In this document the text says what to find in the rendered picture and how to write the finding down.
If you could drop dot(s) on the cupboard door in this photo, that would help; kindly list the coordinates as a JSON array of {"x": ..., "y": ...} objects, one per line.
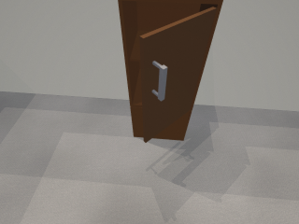
[{"x": 181, "y": 46}]

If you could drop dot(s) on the handle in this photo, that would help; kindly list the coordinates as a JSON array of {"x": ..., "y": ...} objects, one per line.
[{"x": 162, "y": 81}]

